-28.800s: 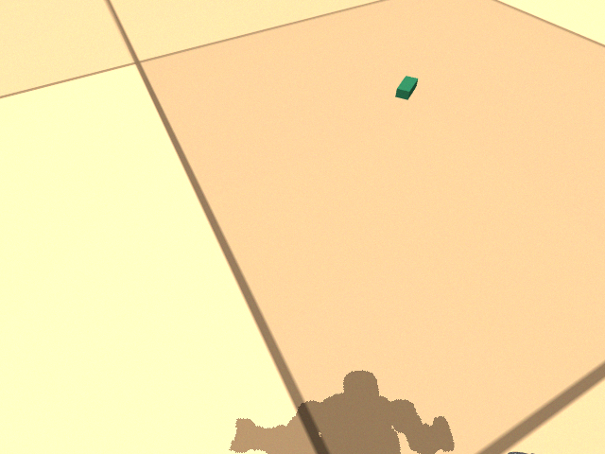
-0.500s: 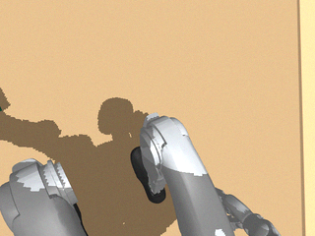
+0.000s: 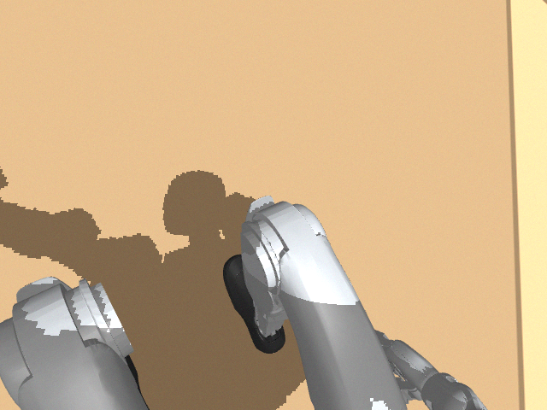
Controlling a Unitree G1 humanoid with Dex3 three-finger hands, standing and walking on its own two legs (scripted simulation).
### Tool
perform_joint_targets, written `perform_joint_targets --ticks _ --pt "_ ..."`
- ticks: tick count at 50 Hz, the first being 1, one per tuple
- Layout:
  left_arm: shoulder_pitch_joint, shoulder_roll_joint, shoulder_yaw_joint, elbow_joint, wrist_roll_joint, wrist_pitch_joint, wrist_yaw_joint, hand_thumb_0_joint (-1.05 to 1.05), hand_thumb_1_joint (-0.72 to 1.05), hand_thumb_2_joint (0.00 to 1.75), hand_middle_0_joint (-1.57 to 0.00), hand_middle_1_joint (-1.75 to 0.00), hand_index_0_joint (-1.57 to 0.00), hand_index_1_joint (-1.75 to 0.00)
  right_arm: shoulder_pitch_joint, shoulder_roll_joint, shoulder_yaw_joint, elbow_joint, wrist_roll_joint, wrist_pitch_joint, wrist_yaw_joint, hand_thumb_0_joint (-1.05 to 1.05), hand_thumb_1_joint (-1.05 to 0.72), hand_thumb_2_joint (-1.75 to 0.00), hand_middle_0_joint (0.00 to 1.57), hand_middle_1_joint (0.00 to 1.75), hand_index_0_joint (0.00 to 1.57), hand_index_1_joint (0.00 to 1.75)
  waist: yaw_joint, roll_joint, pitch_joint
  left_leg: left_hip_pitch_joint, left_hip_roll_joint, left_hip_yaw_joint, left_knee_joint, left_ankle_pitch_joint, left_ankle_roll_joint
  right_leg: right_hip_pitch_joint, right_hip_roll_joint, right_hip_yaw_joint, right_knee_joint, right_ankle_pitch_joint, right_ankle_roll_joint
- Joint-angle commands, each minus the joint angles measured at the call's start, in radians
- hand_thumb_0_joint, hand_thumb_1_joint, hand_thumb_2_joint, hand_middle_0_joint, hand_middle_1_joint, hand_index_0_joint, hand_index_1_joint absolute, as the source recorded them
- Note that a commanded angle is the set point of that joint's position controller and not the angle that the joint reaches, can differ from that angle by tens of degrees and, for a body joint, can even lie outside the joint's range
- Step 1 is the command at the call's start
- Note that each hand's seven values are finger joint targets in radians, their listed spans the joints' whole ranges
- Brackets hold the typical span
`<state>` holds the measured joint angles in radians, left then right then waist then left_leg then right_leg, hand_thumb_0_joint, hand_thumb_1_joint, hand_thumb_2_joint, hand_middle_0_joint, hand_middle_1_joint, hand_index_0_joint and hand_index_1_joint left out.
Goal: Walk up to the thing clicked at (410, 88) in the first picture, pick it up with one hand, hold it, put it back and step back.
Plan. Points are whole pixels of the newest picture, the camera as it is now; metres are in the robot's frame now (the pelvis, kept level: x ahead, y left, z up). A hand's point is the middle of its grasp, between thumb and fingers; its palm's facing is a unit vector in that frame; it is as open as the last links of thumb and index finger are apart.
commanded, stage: open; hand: left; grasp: from above
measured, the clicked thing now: out of the picture +0.46 +0.34 -0.28
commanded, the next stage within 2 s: withdraw in 0.32 s
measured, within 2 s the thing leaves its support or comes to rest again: neither
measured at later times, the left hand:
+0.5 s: hand out of the picture +0.45 +0.33 -0.24, palm faces -0.46 -0.15 -0.88, open 14.0 cm
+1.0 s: hand out of the picture +0.45 +0.36 -0.08, palm faces -0.45 -0.11 -0.89, open 14.0 cm
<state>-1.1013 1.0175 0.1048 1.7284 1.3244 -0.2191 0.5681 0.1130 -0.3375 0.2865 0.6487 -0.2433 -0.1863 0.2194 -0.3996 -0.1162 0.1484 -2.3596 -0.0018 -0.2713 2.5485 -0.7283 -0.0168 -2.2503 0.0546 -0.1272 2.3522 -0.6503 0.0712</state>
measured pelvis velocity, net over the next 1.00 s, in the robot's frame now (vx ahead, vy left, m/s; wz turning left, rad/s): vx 0.00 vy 0.00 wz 0.10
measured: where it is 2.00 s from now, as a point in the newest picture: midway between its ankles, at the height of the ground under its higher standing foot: (199, 361)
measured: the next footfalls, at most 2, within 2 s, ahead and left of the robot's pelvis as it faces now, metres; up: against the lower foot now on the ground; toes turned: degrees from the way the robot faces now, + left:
none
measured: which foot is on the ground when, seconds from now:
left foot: down 0.00-1.00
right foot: down 0.00-1.00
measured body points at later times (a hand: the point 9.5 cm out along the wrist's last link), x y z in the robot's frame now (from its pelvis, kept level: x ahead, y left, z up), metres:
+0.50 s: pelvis +0.00 +0.00 +0.00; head +0.28 +0.13 +0.33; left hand +0.47 +0.33 -0.19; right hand +0.06 -0.26 -0.05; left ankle +0.06 +0.13 -0.27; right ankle +0.12 -0.13 -0.27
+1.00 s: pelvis +0.00 +0.00 +0.05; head +0.23 +0.09 +0.42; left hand +0.47 +0.36 -0.03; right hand +0.10 -0.26 -0.05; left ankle +0.06 +0.13 -0.27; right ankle +0.12 -0.13 -0.27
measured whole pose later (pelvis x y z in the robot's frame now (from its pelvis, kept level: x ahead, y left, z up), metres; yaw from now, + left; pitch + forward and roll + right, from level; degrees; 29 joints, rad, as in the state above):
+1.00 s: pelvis +0.00 +0.00 +0.05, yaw +6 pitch +35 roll -10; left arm -1.02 0.79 0.00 1.29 1.14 -0.07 0.16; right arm 0.16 -0.30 0.10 0.64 -0.10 -0.02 0.19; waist -0.24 0.04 -0.06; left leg -2.28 -0.01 -0.17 2.35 -0.69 -0.01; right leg -2.19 0.01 -0.06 2.23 -0.66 0.05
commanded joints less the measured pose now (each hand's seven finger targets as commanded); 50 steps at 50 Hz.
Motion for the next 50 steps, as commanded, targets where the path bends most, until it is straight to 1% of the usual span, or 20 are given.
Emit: perform_joint_targets --ticks 1,2,4,6,7,10,11,14,15,21,25,27,28,31,37,41,44,45,48,50 --pt "-0.257 0.207 -0.007 -0.120 -0.027 -0.004 0.018 0.00 -0.46 0.94 -0.12 -0.96 -0.12 -0.95 0.189 -0.335 -0.105 0.012 0.008 0.000 -0.010 0.00 -0.89 -0.90 0.20 0.30 0.20 0.30 -0.045 0.524 -0.635 0.517 0.037 0.116 -0.271 0.234 0.021 0.343 0.032 -0.142 -0.177 0.252 -0.090" --pt "-0.235 0.231 0.007 -0.139 -0.025 -0.004 0.018 0.00 -0.47 0.95 -0.11 -0.96 -0.11 -0.96 0.198 -0.341 -0.107 0.010 0.011 0.003 -0.013 0.00 -0.89 -0.90 0.20 0.30 0.20 0.30 -0.033 0.533 -0.655 0.519 0.035 0.119 -0.278 0.255 0.020 0.366 0.033 -0.140 -0.179 0.265 -0.090" --pt "-0.244 0.195 -0.020 -0.126 -0.027 -0.010 0.013 0.00 -0.50 0.97 -0.09 -0.98 -0.09 -0.98 0.183 -0.333 -0.103 0.003 0.014 0.005 -0.014 0.00 -0.89 -0.90 0.20 0.30 0.20 0.30 -0.036 0.518 -0.645 0.503 0.035 0.121 -0.272 0.245 0.021 0.352 0.035 -0.140 -0.180 0.253 -0.095" --pt "-0.240 0.225 0.011 -0.134 -0.027 -0.013 0.014 0.00 -0.51 0.99 -0.08 -1.00 -0.08 -1.00 0.209 -0.335 -0.104 0.007 0.013 0.009 -0.012 0.00 -0.89 -0.90 0.20 0.30 0.20 0.30 -0.039 0.523 -0.632 0.503 0.034 0.115 -0.286 0.243 0.018 0.358 0.032 -0.143 -0.179 0.251 -0.092" --pt "-0.235 0.184 -0.014 -0.122 -0.025 -0.012 0.006 0.00 -0.52 1.00 -0.08 -0.99 -0.07 -0.99 0.195 -0.333 -0.108 0.001 0.016 0.006 -0.012 0.00 -0.89 -0.90 0.20 0.30 0.20 0.30 -0.042 0.517 -0.619 0.512 0.035 0.115 -0.277 0.241 0.017 0.331 0.032 -0.141 -0.173 0.249 -0.094" --pt "-0.240 0.196 -0.012 -0.150 -0.023 -0.017 0.005 0.00 -0.53 1.00 -0.07 -1.00 -0.06 -1.00 0.201 -0.327 -0.104 0.002 0.015 0.008 -0.012 0.00 -0.89 -0.90 0.20 0.30 0.20 0.30 -0.042 0.529 -0.659 0.532 0.036 0.120 -0.275 0.272 0.019 0.374 0.034 -0.137 -0.177 0.279 -0.089" --pt "-0.242 0.227 0.009 -0.147 -0.026 -0.021 0.014 0.00 -0.52 1.00 -0.07 -1.01 -0.07 -1.01 0.199 -0.325 -0.103 0.013 0.016 0.013 -0.015 0.00 -0.89 -0.90 0.20 0.30 0.20 0.30 -0.030 0.528 -0.665 0.513 0.036 0.122 -0.274 0.257 0.020 0.378 0.035 -0.137 -0.183 0.266 -0.091" --pt "-0.250 0.173 -0.035 -0.137 -0.021 -0.024 0.009 0.00 -0.53 1.00 -0.06 -1.01 -0.06 -1.01 0.190 -0.324 -0.103 0.002 0.017 0.012 -0.014 0.00 -0.89 -0.90 0.20 0.30 0.20 0.30 -0.046 0.537 -0.633 0.518 0.037 0.117 -0.276 0.247 0.017 0.341 0.034 -0.141 -0.175 0.256 -0.094" --pt "-0.247 0.213 -0.005 -0.156 -0.023 -0.025 0.014 0.00 -0.52 1.00 -0.06 -1.01 -0.06 -1.01 0.198 -0.328 -0.106 0.010 0.014 0.016 -0.018 0.00 -0.89 -0.90 0.20 0.30 0.20 0.30 -0.035 0.536 -0.673 0.532 0.037 0.115 -0.282 0.257 0.017 0.362 0.036 -0.144 -0.179 0.264 -0.091" --pt "-0.241 0.200 -0.005 -0.117 -0.018 -0.021 0.017 0.00 -0.50 0.98 -0.06 -1.01 -0.07 -1.01 0.201 -0.328 -0.100 0.006 0.012 0.014 -0.015 0.00 -0.89 -0.90 0.20 0.30 0.20 0.30 -0.048 0.514 -0.615 0.496 0.035 0.119 -0.271 0.244 0.019 0.339 0.033 -0.143 -0.179 0.251 -0.093" --pt "-0.283 0.243 0.020 -0.189 -0.014 -0.022 0.032 0.00 -0.50 0.97 -0.07 -1.02 -0.08 -1.01 0.199 -0.337 -0.108 0.001 0.010 0.015 -0.017 0.00 -0.90 -0.90 0.20 0.30 0.20 0.30 -0.023 0.599 -0.687 0.577 0.038 0.104 -0.301 0.267 0.003 0.327 0.026 -0.150 -0.158 0.259 -0.098" --pt "-0.302 0.190 -0.014 -0.216 -0.015 -0.004 0.038 0.00 -0.51 0.98 -0.07 -1.02 -0.08 -1.01 0.201 -0.315 -0.110 0.005 0.010 0.007 -0.007 0.00 -0.90 -0.90 0.20 0.30 0.20 0.30 -0.024 0.619 -0.708 0.604 0.041 0.116 -0.289 0.296 0.005 0.332 0.031 -0.142 -0.156 0.292 -0.095" --pt "-0.302 0.226 0.026 -0.216 -0.022 0.005 0.048 0.00 -0.50 0.97 -0.07 -1.02 -0.08 -1.00 0.210 -0.327 -0.118 0.010 0.009 0.004 -0.004 0.00 -0.90 -0.90 0.20 0.30 0.20 0.30 -0.027 0.610 -0.723 0.597 0.039 0.119 -0.284 0.300 0.007 0.340 0.027 -0.144 -0.161 0.300 -0.092" --pt "-0.267 0.239 0.052 -0.336 -0.036 0.043 0.049 0.00 -0.52 0.98 -0.07 -1.01 -0.08 -1.00 0.215 -0.319 -0.143 0.007 0.024 0.007 0.003 0.00 -0.90 -0.90 0.20 0.30 0.20 0.30 0.039 0.699 -0.818 0.641 0.033 0.136 -0.314 0.342 -0.001 0.346 0.024 -0.132 -0.160 0.325 -0.102" --pt "-0.217 0.145 0.040 -0.544 -0.106 0.132 -0.074 0.00 -0.52 0.99 -0.07 -1.00 -0.07 -1.00 0.234 -0.275 -0.219 0.013 0.078 0.049 0.021 0.00 -0.90 -0.90 0.20 0.30 0.20 0.30 0.103 0.682 -0.925 0.603 0.021 0.188 -0.340 0.337 0.018 0.366 0.017 -0.080 -0.206 0.325 -0.104" --pt "-0.203 0.036 -0.021 -0.581 -0.155 0.167 -0.216 0.00 -0.53 1.00 -0.07 -1.00 -0.07 -1.00 0.269 -0.261 -0.268 0.017 0.119 0.105 0.011 0.00 -0.90 -0.90 0.20 0.30 0.20 0.30 0.100 0.554 -0.903 0.587 0.009 0.183 -0.418 0.263 0.027 0.368 0.008 -0.062 -0.267 0.254 -0.111" --pt "-0.214 -0.050 -0.073 -0.583 -0.176 0.166 -0.324 0.00 -0.53 1.01 -0.08 -1.01 -0.07 -1.01 0.294 -0.256 -0.286 0.010 0.138 0.149 -0.013 0.00 -0.90 -0.90 0.20 0.30 0.20 0.30 0.077 0.448 -0.838 0.537 -0.002 0.184 -0.437 0.222 0.034 0.380 0.002 -0.050 -0.315 0.211 -0.114" --pt "-0.178 -0.082 -0.092 -0.563 -0.185 0.163 -0.359 0.00 -0.52 1.01 -0.08 -1.01 -0.08 -1.01 0.287 -0.253 -0.288 0.005 0.144 0.161 -0.023 0.00 -0.90 -0.90 0.20 0.30 0.20 0.30 0.084 0.412 -0.790 0.522 -0.006 0.180 -0.451 0.206 0.034 0.361 -0.002 -0.049 -0.328 0.189 -0.119" --pt "-0.170 -0.083 -0.106 -0.562 -0.192 0.136 -0.431 0.00 -0.51 1.01 -0.09 -1.01 -0.08 -1.01 0.291 -0.251 -0.290 -0.015 0.154 0.189 -0.058 0.00 -0.90 -0.90 0.20 0.30 0.20 0.30 0.078 0.310 -0.737 0.481 -0.014 0.185 -0.455 0.187 0.041 0.386 -0.011 -0.038 -0.373 0.154 -0.121" --pt "-0.185 -0.072 -0.101 -0.587 -0.195 0.108 -0.446 0.00 -0.49 1.00 -0.09 -1.00 -0.09 -1.00 0.280 -0.235 -0.281 -0.030 0.155 0.201 -0.078 0.00 -0.90 -0.90 0.20 0.30 0.20 0.30 0.088 0.301 -0.733 0.478 -0.017 0.195 -0.466 0.180 0.040 0.399 -0.015 -0.029 -0.381 0.136 -0.119"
